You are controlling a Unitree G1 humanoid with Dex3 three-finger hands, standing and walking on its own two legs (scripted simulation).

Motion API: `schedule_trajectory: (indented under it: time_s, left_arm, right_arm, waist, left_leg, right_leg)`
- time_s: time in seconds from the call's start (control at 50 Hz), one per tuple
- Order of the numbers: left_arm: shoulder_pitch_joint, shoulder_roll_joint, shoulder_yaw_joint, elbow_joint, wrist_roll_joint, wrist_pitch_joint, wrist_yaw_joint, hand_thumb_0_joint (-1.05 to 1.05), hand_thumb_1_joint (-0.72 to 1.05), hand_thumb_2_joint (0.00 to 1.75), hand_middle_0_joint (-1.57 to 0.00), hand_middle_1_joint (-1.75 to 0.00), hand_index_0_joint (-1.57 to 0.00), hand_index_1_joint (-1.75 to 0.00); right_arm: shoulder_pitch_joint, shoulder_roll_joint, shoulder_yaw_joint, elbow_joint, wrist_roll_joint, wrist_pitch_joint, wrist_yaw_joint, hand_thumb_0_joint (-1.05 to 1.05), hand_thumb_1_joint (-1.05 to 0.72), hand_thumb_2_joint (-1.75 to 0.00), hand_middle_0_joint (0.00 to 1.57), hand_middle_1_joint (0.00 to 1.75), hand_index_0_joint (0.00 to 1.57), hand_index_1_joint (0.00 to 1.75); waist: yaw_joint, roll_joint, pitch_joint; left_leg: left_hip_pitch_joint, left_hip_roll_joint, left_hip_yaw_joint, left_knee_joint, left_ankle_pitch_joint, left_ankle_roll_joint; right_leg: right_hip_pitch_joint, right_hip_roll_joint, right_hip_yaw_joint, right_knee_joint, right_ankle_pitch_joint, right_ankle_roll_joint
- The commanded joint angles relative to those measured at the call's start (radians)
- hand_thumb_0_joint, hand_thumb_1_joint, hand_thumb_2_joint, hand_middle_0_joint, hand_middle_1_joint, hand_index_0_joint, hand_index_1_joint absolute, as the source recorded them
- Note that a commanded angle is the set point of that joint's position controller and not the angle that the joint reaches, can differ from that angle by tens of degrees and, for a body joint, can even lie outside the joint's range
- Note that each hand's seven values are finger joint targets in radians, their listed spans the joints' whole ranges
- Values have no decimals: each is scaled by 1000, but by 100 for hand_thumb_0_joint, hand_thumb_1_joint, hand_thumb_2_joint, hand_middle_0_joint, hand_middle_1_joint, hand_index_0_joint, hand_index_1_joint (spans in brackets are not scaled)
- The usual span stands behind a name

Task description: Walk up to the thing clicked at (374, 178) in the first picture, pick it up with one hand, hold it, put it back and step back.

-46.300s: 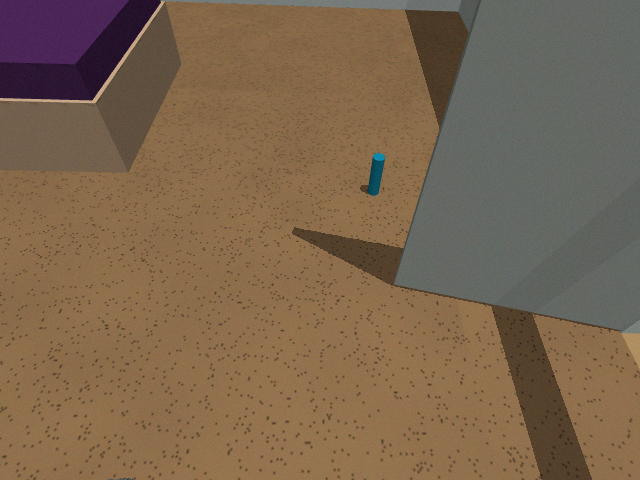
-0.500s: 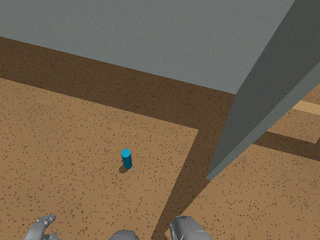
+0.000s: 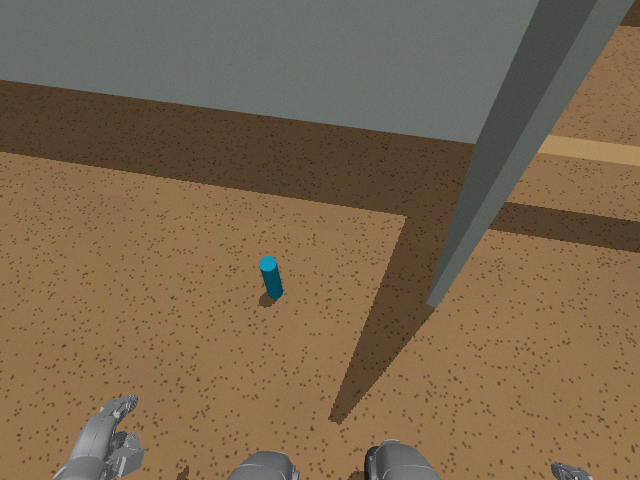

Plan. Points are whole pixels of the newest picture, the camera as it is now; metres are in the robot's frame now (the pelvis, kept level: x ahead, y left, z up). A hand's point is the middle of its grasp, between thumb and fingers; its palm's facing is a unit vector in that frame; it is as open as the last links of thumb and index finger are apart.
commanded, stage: step back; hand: left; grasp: from the side
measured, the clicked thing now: (271, 278) +0.66 +0.20 -0.66
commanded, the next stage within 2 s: none
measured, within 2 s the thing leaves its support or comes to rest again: neither
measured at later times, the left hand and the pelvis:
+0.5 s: hand out of the picture -0.07 +0.24 -0.15, palm faces -0.10 -0.91 -0.40, open 7.4 cm; pelvis -0.17 -0.03 -0.01, yaw -4 degrees
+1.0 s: hand out of the picture -0.22 +0.21 -0.14, palm faces +0.02 -0.94 -0.34, open 7.4 cm; pelvis -0.32 -0.05 +0.00, yaw +1 degrees
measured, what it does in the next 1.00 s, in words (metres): walks backwards: left foot, then right foot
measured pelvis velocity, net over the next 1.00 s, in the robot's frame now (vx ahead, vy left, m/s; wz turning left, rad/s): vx -0.32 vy -0.05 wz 0.02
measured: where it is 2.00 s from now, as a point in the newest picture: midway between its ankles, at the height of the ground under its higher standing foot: outside the picture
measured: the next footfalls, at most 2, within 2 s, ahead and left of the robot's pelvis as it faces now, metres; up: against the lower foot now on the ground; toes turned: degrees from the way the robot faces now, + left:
left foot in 0.04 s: +0.00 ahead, +0.12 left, +0.00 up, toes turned -2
right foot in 0.44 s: -0.15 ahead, -0.15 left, +0.00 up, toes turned -1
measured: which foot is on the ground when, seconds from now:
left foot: up 0.00-0.02, down 0.04-0.48, up 0.50-0.80, down 0.82-1.00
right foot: down 0.00-0.06, up 0.08-0.42, down 0.44-0.86, up 0.88-1.00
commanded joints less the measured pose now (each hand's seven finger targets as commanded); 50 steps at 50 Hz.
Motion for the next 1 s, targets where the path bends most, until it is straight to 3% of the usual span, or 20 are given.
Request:
schedule_trajectory:
  time_s: [0.0,0.02,0.04,0.06,0.08,0.14,0.3,0.42,0.44,0.46,0.48,0.5,0.54,0.58,0.72,0.8,0.84,0.86,0.94,0.98]
  left_arm:
    - [19,231,62,-77,-20,16,2,0,90,90,-20,-30,-20,-30]
    - [50,199,53,-79,-22,20,-1,0,90,90,-20,-30,-20,-30]
    - [55,161,48,-81,-24,20,0,0,90,90,-20,-30,-20,-30]
    - [-35,216,71,-84,-9,18,19,0,90,90,-20,-30,-20,-30]
    - [-68,244,79,-77,-3,16,19,0,90,90,-20,-30,-20,-30]
    - [67,212,76,-27,-27,18,2,0,90,90,-20,-30,-20,-30]
    - [55,203,72,-34,-8,6,-10,0,90,90,-20,-30,-20,-30]
    - [229,202,79,69,-5,-3,-25,0,90,90,-20,-30,-20,-30]
    - [237,227,87,71,6,-6,-24,0,90,90,-20,-30,-20,-30]
    - [220,317,110,51,21,-9,-25,0,90,90,-20,-30,-20,-30]
    - [98,432,128,-3,23,-1,-23,0,90,90,-20,-30,-20,-30]
    - [0,422,127,-34,12,-6,-14,0,90,90,-20,-30,-20,-30]
    - [-66,287,85,-58,10,-15,-11,0,90,90,-20,-30,-20,-30]
    - [-52,237,89,-44,9,-11,-6,0,90,90,-20,-30,-20,-30]
    - [91,220,87,-59,13,6,15,0,90,90,-20,-30,-20,-30]
    - [62,237,64,-62,-10,17,0,0,90,90,-20,-30,-20,-30]
    - [25,185,46,-66,-20,10,-2,0,90,90,-20,-30,-20,-30]
    - [-61,232,69,-66,-13,10,9,0,90,90,-20,-30,-20,-30]
    - [61,215,66,21,-24,2,-14,0,90,90,-20,-30,-20,-30]
    - [63,203,60,39,-19,-8,-27,0,90,90,-20,-30,-20,-30]
  right_arm:
    - [100,-151,-63,-39,-31,-43,-8,0,-90,-90,20,30,20,30]
    - [81,-206,-78,-51,-48,-45,-8,0,-90,-90,20,30,20,30]
    - [34,-293,-94,-70,-59,-44,-3,0,-90,-90,20,30,20,30]
    - [48,-359,-108,-86,-45,-44,3,0,-90,-90,20,30,20,30]
    - [8,-336,-107,-86,-42,-51,-2,0,-90,-90,20,30,20,30]
    - [-88,-208,-65,-106,-45,-56,-10,0,-90,-90,20,30,20,30]
    - [37,-224,-86,-124,-33,-49,-13,0,-90,-90,20,30,20,30]
    - [-56,-258,-82,-155,-29,-13,-2,0,-90,-90,20,30,20,30]
    - [-57,-224,-71,-156,-24,-9,0,0,-90,-90,20,30,20,30]
    - [-57,-163,-58,-174,-17,-8,-2,0,-90,-90,20,30,20,30]
    - [-96,-173,-72,-181,-19,-8,-25,0,-90,-90,20,30,20,30]
    - [-66,-224,-94,-157,-17,-8,-31,0,-90,-90,20,30,20,30]
    - [0,-216,-73,-97,-6,-10,-17,0,-90,-90,20,30,20,30]
    - [44,-156,-47,-85,-5,-19,-21,0,-90,-90,20,30,20,30]
    - [50,-137,-37,-104,-27,-49,-27,0,-90,-90,20,30,20,30]
    - [160,-160,-60,-31,-33,-49,-15,0,-90,-90,20,30,20,30]
    - [79,-296,-86,-61,-54,-38,-4,0,-90,-90,20,30,20,30]
    - [39,-348,-94,-78,-56,-39,1,0,-90,-90,20,30,20,30]
    - [-65,-196,-50,-98,-60,-56,-5,0,-90,-90,20,30,20,30]
    - [-41,-191,-55,-80,-54,-57,6,0,-90,-90,20,30,20,30]
  waist:
    - [-1,-186,-269]
    - [16,-58,-269]
    - [26,168,-246]
    - [-58,212,-226]
    - [-46,192,-170]
    - [63,100,-151]
    - [-32,158,-238]
    - [44,166,-296]
    - [53,94,-271]
    - [57,-180,-209]
    - [87,-354,-150]
    - [45,-327,-69]
    - [-14,-136,-60]
    - [-18,-171,-125]
    - [65,-236,-275]
    - [15,-148,-311]
    - [14,182,-234]
    - [-45,242,-186]
    - [48,90,-144]
    - [22,120,-138]
  left_leg:
    - [80,21,57,-450,344,21]
    - [173,152,-134,-435,420,59]
    - [239,344,-388,-459,557,147]
    - [38,473,-482,-475,564,287]
    - [-34,487,-501,-499,518,322]
    - [80,259,-130,-378,720,191]
    - [249,310,-145,-324,646,270]
    - [16,256,-84,-236,403,172]
    - [-89,210,-72,-168,274,123]
    - [-290,20,-24,22,13,51]
    - [-233,-52,-20,266,-161,10]
    - [-161,7,-108,408,-139,12]
    - [-163,-61,-109,420,-3,21]
    - [-201,-88,-71,425,29,11]
    - [-216,12,23,-61,-47,-7]
    - [110,20,47,-422,291,48]
    - [151,343,-376,-476,242,223]
    - [-101,468,-496,-542,186,342]
    - [-73,255,-141,-422,401,213]
    - [-34,205,-131,-455,85,179]
  right_leg:
    - [245,-125,144,57,345,-121]
    - [67,-57,115,137,139,-74]
    - [-170,111,49,309,-319,-38]
    - [-83,114,135,463,-461,-18]
    - [-70,86,183,584,-409,-19]
    - [-161,130,193,670,-247,-28]
    - [-93,63,100,372,-292,38]
    - [249,37,-43,-158,-64,-26]
    - [277,-6,48,-192,-75,-47]
    - [245,-200,382,-268,-135,-120]
    - [-44,-394,580,-370,-166,-295]
    - [-221,-436,621,-421,-229,-316]
    - [-100,-227,277,-279,10,-198]
    - [29,-152,135,-188,212,-151]
    - [443,-245,196,-62,461,-222]
    - [229,-186,147,31,247,-119]
    - [-134,29,-39,226,-292,-33]
    - [-24,7,34,434,-425,-16]
    - [-14,64,75,506,-258,-31]
    - [12,37,25,304,-241,-22]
